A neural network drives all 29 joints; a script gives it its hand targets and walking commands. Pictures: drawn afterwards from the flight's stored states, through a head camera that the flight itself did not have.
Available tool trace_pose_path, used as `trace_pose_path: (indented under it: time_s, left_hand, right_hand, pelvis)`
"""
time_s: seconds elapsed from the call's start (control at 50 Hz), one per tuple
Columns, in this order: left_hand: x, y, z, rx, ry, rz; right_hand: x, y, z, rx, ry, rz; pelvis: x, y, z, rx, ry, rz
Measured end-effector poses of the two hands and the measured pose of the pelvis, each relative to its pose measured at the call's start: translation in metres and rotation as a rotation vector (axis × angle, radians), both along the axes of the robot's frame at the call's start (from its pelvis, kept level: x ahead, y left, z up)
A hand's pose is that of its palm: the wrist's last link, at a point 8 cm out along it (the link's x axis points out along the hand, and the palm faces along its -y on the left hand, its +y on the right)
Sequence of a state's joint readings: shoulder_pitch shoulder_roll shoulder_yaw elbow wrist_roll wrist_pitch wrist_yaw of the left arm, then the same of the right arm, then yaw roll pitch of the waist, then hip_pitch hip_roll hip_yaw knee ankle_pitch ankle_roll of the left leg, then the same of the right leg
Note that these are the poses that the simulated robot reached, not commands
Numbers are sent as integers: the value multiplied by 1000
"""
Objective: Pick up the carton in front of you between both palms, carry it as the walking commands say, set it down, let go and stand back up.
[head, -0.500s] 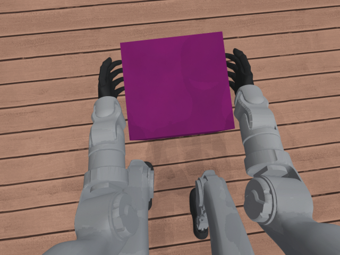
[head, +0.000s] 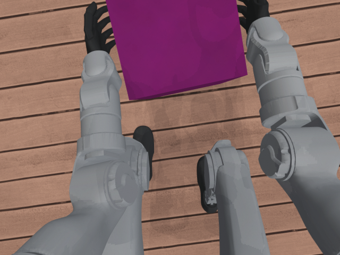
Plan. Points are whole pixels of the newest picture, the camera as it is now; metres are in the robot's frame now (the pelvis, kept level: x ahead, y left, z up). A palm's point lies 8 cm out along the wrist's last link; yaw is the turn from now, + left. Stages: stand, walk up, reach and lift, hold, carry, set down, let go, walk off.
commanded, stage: set down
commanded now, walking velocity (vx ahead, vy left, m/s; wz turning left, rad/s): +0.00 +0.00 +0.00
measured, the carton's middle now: (176, 46) +0.52 +0.03 -0.21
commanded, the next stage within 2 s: none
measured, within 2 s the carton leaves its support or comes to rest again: rests again in 1.42 s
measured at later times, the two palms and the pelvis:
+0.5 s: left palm (105, 37) +0.52 +0.18 -0.19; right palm (239, 31) +0.55 -0.11 -0.22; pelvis +0.00 -0.01 -0.04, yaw +1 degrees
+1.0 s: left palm (104, 41) +0.52 +0.19 -0.21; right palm (237, 35) +0.55 -0.11 -0.24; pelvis -0.01 +0.00 -0.06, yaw +1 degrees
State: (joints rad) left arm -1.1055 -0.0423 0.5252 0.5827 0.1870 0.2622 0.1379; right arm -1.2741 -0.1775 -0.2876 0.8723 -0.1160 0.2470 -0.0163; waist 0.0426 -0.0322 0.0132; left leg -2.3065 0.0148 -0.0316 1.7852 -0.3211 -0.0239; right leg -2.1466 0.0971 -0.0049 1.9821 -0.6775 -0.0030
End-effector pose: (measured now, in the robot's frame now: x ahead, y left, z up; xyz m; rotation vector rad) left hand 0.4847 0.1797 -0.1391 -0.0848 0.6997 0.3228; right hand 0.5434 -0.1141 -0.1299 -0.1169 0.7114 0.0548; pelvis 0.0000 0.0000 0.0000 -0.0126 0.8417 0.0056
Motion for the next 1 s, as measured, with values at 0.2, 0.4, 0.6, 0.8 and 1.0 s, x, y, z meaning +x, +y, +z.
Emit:
trace_pose_path:
  time_s: [0.2,0.4,0.6,0.8,1.0]
  left_hand:
    - [29,1,-27,45,43,-18]
    - [42,1,-45,59,49,-28]
    - [37,9,-55,39,62,-40]
    - [39,7,-68,31,86,-70]
    - [38,14,-75,19,85,-83]
  right_hand:
    - [10,-2,-58,8,37,21]
    - [12,-1,-90,10,39,37]
    - [8,4,-92,-9,49,61]
    - [3,-2,-104,-10,69,75]
    - [4,0,-106,27,62,104]
  pelvis:
    - [2,-7,-29,26,4,-16]
    - [2,-13,-41,51,32,-35]
    - [-6,-11,-50,37,-5,-26]
    - [-8,0,-57,32,-53,-18]
    - [-10,1,-61,35,-92,-18]
